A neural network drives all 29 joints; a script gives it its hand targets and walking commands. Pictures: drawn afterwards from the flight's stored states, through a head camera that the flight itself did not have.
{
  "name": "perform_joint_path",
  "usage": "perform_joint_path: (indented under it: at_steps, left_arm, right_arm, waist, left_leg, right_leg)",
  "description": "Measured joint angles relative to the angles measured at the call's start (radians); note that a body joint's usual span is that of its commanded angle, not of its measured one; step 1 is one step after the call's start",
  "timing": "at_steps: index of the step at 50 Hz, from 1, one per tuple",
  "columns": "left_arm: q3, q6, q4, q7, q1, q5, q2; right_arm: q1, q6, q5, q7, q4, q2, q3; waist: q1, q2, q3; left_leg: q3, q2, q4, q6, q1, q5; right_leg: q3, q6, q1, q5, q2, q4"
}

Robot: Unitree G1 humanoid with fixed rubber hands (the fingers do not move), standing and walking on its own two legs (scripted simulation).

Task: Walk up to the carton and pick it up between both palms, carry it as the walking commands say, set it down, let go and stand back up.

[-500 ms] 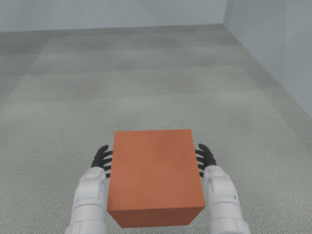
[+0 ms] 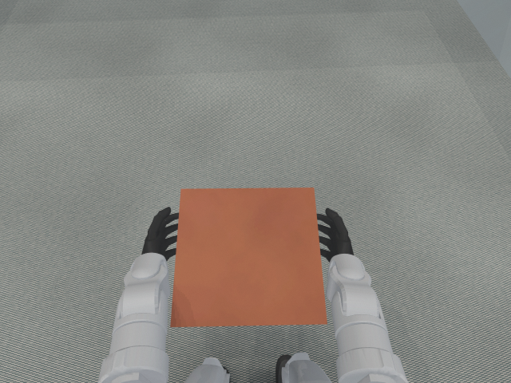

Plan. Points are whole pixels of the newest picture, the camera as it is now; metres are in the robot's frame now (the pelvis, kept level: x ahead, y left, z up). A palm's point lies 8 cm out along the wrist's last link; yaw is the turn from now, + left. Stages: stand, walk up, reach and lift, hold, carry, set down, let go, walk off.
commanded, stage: set down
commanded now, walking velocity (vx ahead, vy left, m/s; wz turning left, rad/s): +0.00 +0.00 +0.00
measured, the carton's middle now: (248, 265) +0.34 +0.03 -0.11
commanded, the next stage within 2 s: none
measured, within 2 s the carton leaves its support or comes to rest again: neither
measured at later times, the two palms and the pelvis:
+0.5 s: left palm (172, 251) +0.37 +0.17 -0.14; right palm (325, 254) +0.37 -0.13 -0.15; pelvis -0.02 +0.00 -0.08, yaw +0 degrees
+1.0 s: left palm (178, 254) +0.39 +0.18 -0.23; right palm (312, 256) +0.39 -0.12 -0.24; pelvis -0.02 +0.00 -0.15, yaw +1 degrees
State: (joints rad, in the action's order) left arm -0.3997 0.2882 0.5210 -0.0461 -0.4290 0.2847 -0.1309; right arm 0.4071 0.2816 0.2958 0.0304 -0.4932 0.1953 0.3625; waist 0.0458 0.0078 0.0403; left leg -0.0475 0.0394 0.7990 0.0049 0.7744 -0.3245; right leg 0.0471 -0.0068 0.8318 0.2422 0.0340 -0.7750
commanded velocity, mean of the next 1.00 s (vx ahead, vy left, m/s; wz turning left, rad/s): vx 0.00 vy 0.00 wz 0.00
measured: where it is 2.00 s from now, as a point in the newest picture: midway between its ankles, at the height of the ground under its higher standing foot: outside the picture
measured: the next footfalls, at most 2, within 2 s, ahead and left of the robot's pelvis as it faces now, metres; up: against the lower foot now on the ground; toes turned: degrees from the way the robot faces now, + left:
none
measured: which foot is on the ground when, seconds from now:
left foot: down 0.00-1.00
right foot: down 0.00-1.00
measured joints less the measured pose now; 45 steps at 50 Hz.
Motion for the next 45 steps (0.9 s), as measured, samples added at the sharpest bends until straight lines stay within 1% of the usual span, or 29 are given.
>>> perform_joint_path:
  at_steps: [6, 11, 19, 29, 39, 45]
  left_arm:
    - [-0.011, -0.012, 0.019, 0.011, -0.053, -0.025, 0.006]
    - [-0.027, -0.013, 0.033, 0.019, -0.097, -0.029, 0.007]
    - [-0.038, -0.022, 0.05, 0.022, -0.143, -0.04, 0.018]
    - [-0.024, -0.037, 0.085, 0.025, -0.193, -0.076, 0.06]
    - [-0.006, -0.058, 0.13, 0.034, -0.236, -0.106, 0.097]
    - [0.0, -0.069, 0.155, 0.04, -0.272, -0.121, 0.115]
  right_arm:
    - [0.048, -0.017, -0.012, 0.001, -0.016, -0.014, 0.015]
    - [0.094, -0.015, -0.014, -0.001, -0.03, -0.026, 0.028]
    - [0.141, -0.016, -0.022, 0.004, -0.039, -0.035, 0.037]
    - [0.184, -0.031, -0.067, 0.045, -0.062, -0.047, 0.013]
    - [0.214, -0.053, -0.112, 0.086, -0.09, -0.061, -0.011]
    - [0.248, -0.064, -0.131, 0.096, -0.11, -0.075, -0.014]
  waist:
    - [-0.002, -0.001, 0.042]
    - [-0.008, -0.004, 0.073]
    - [-0.012, 0.001, 0.124]
    - [-0.009, 0.01, 0.178]
    - [-0.005, 0.012, 0.206]
    - [-0.004, 0.016, 0.206]
  left_leg:
    - [0.009, 0.011, 0.107, -0.005, 0.155, -0.031]
    - [0.015, 0.02, 0.186, -0.008, 0.268, -0.054]
    - [0.016, 0.028, 0.298, -0.003, 0.436, -0.088]
    - [0.0, 0.034, 0.447, 0.013, 0.624, -0.14]
    - [-0.012, 0.043, 0.575, 0.025, 0.765, -0.186]
    - [-0.014, 0.05, 0.644, 0.028, 0.835, -0.207]
  right_leg:
    - [0.016, 0.01, 0.156, 0.029, 0.002, -0.106]
    - [0.029, 0.018, 0.272, 0.051, 0.004, -0.187]
    - [0.038, 0.02, 0.443, 0.084, 0.014, -0.302]
    - [0.032, 0.015, 0.632, 0.132, 0.034, -0.449]
    - [0.028, 0.015, 0.773, 0.173, 0.051, -0.574]
    - [0.031, 0.019, 0.844, 0.191, 0.06, -0.64]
